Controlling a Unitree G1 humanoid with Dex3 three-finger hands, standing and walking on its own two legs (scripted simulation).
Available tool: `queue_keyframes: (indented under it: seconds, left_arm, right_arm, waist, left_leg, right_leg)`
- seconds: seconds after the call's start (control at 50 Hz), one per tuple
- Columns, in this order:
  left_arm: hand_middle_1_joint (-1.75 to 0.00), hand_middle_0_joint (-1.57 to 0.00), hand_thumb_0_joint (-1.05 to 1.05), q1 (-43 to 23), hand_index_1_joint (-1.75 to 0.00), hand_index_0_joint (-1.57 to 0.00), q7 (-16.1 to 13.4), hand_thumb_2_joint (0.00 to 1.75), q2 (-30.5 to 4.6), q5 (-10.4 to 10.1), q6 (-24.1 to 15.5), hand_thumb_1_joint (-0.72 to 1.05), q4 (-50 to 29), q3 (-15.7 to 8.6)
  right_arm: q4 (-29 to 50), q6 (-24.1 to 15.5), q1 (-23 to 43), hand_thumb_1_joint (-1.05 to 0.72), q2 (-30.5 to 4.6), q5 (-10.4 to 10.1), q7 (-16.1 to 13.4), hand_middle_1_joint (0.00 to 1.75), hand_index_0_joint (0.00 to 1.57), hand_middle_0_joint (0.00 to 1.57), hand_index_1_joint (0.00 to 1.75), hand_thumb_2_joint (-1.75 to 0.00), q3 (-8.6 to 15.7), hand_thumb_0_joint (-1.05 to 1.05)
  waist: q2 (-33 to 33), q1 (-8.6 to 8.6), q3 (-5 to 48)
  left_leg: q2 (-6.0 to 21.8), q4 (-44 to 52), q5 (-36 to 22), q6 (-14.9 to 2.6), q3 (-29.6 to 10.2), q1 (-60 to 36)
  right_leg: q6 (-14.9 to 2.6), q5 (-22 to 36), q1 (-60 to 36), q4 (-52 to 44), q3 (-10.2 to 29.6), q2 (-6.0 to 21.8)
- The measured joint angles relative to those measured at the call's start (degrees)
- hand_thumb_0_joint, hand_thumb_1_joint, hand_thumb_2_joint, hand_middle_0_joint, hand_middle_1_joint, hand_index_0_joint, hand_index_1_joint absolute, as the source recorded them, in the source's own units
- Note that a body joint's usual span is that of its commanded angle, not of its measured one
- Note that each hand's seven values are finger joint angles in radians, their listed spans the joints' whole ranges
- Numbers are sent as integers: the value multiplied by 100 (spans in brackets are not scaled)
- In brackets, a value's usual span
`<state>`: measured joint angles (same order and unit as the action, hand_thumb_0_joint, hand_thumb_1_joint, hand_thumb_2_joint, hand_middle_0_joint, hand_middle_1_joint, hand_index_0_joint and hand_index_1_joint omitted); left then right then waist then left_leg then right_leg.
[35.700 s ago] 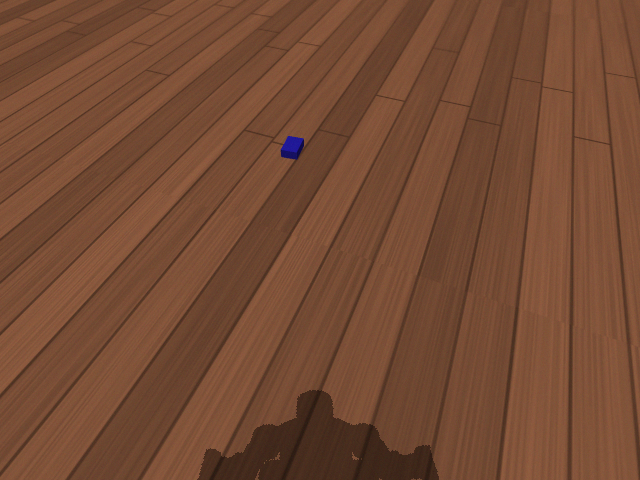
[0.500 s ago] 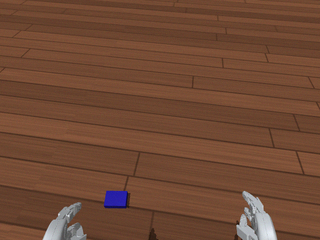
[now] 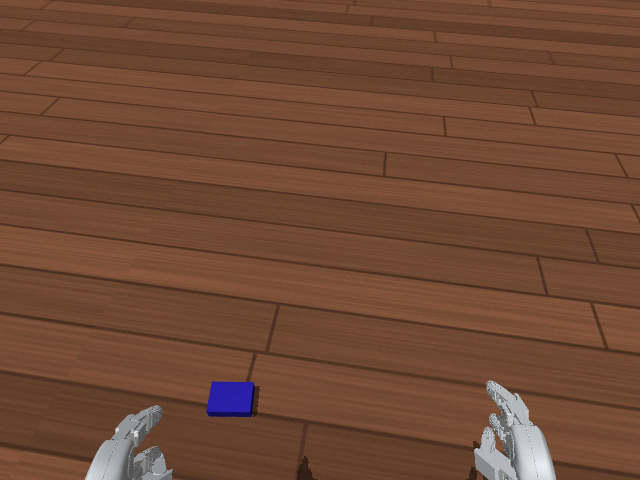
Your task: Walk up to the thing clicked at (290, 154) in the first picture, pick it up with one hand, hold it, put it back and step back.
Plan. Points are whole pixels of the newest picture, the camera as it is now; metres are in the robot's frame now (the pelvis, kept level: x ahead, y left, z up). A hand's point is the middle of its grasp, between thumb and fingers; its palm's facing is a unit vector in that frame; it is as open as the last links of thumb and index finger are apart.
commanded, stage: stand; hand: left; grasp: from above
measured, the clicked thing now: (231, 399) +0.46 +0.23 -0.69
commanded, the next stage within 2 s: none
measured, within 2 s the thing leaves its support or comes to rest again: neither
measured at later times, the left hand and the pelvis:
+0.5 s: hand out of the picture +0.07 +0.23 -0.11, palm faces +0.01 -0.95 -0.33, open 7.4 cm; pelvis +0.00 +0.00 +0.05, yaw -1 degrees
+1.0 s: hand out of the picture +0.04 +0.23 -0.09, palm faces +0.01 -0.94 -0.34, open 7.4 cm; pelvis -0.01 -0.01 +0.07, yaw -1 degrees
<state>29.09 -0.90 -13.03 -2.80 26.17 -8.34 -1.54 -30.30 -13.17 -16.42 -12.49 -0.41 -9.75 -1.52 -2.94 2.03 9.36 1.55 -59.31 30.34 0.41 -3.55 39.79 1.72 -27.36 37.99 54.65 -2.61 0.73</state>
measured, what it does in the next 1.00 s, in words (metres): rises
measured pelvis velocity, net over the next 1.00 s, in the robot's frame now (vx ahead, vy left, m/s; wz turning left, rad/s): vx -0.01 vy -0.01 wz -0.02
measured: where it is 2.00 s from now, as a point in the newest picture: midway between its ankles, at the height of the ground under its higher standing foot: outside the picture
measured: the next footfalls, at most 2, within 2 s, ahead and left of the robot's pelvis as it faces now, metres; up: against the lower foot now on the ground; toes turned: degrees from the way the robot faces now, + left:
none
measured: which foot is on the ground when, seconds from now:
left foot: down 0.00-1.00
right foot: down 0.00-1.00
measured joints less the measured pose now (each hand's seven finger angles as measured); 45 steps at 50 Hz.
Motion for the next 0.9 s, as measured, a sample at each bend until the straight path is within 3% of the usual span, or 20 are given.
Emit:
queue_keyframes:
  seconds: [0.06,0.1,0.14,0.2,0.28,0.4,0.56,0.9]
  left_arm:
    - [-30,-20,1,-4,-30,-20,-1,90,-5,-4,11,91,-14,6]
    - [-30,-20,1,-468,-30,-20,-52,90,-99,249,-703,90,808,133]
    - [-30,-21,1,-1031,-30,-20,-75,90,-171,438,-1328,90,1936,173]
    - [-30,-21,1,-1521,-30,-20,-71,90,-259,547,-1815,90,3195,116]
    - [-30,-21,1,-1681,-30,-20,-88,90,-359,565,-2132,90,4295,0]
    - [-30,-20,1,-1683,-30,-20,-100,90,-356,547,-2376,90,5501,-93]
    - [-30,-21,1,-1696,-30,-20,-94,90,-236,474,-2474,90,6518,-65]
    - [-30,-21,1,-1978,-30,-20,-59,90,-279,475,-2580,90,7278,-58]
  right_arm:
    - [-5,1,-2,-90,-2,-5,-1,30,21,20,30,-90,-2,2]
    - [-354,164,221,-90,-35,343,159,30,21,20,30,-90,74,2]
    - [-795,539,472,-90,-176,556,437,30,21,20,30,-90,46,1]
    - [-1283,871,676,-90,-301,492,735,30,21,20,30,-89,132,2]
    - [-1677,1052,686,-90,-354,389,881,30,21,20,30,-89,333,2]
    - [-2172,1174,564,-90,-424,374,896,30,21,20,30,-90,468,1]
    - [-2758,1242,501,-90,-362,292,822,30,21,20,30,-90,411,1]
    - [-3254,1299,719,-90,-379,226,867,30,21,20,30,-90,381,1]
  waist:
    - [-5,4,-5]
    - [104,-132,-397]
    - [195,-265,-682]
    - [278,-341,-951]
    - [351,-327,-1080]
    - [313,-295,-1186]
    - [266,-317,-1276]
    - [170,-285,-1283]
  left_leg:
    - [1,-5,4,-1,-4,0]
    - [-31,141,-55,-27,93,-368]
    - [-77,389,-176,-49,186,-711]
    - [-154,779,-364,-64,273,-1137]
    - [-209,1258,-576,-72,323,-1569]
    - [-196,1860,-819,-91,330,-2117]
    - [-218,2787,-1243,-93,367,-2851]
    - [-151,3683,-1773,-10,351,-3410]
  right_leg:
    - [1,-3,-3,1,-3,-1]
    - [-14,19,-297,-41,87,33]
    - [-31,92,-565,-169,173,80]
    - [-10,207,-908,-404,253,159]
    - [13,364,-1286,-776,294,216]
    - [46,646,-1857,-1437,284,204]
    - [65,1054,-2560,-2317,301,226]
    - [0,1544,-3081,-3136,269,158]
